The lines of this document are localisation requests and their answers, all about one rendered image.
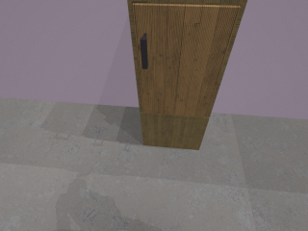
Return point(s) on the cupboard door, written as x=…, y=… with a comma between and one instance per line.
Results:
x=186, y=48

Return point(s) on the handle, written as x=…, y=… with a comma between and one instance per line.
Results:
x=144, y=56

